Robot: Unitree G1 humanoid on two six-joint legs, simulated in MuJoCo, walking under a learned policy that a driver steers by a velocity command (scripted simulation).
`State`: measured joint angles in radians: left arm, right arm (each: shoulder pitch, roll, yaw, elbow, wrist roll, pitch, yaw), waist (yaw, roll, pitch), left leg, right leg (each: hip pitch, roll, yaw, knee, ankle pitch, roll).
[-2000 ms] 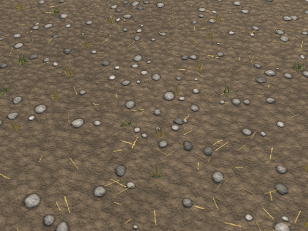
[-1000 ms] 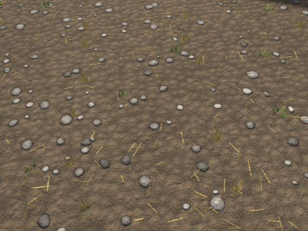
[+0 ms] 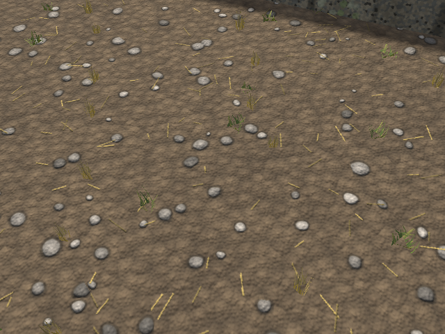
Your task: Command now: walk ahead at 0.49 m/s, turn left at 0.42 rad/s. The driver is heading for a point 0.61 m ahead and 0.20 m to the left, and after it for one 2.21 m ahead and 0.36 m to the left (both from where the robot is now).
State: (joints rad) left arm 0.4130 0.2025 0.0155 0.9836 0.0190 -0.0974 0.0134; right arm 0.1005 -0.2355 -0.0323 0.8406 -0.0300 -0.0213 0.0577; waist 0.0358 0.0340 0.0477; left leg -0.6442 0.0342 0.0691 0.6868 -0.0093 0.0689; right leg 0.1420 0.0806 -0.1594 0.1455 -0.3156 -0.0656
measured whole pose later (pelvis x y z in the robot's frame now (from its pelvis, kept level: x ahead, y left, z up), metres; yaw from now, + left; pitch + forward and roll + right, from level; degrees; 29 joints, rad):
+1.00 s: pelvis +0.53 +0.07 +0.01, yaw +33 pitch +1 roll -1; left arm 0.34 0.25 0.03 0.86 0.01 -0.07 0.00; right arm 0.09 -0.26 -0.04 0.73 -0.03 0.00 0.05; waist 0.06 0.04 0.08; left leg -0.56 0.01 0.00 0.69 -0.12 0.03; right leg -0.08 -0.01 -0.18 0.34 -0.27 -0.02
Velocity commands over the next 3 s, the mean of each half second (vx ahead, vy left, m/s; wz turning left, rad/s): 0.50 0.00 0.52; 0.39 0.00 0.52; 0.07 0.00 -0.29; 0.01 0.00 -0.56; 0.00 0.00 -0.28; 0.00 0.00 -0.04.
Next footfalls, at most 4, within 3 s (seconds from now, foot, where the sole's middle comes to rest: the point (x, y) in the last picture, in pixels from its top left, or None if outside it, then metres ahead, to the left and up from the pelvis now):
0.10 left None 0.22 0.07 -0.77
0.62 right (253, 295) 0.57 -0.03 -0.77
1.06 left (165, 276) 0.63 0.25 -0.77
1.48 right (237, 274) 0.64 0.02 -0.77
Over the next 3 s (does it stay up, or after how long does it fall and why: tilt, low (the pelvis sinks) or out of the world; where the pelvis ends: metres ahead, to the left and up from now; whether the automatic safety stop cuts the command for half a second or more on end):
stays up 0.54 0.10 0.01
